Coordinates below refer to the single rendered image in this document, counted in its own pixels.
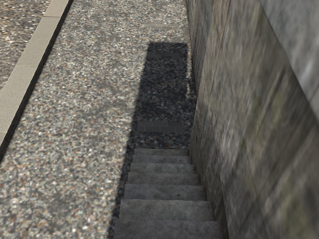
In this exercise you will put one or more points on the stairs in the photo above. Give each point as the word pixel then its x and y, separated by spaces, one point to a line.
pixel 164 199

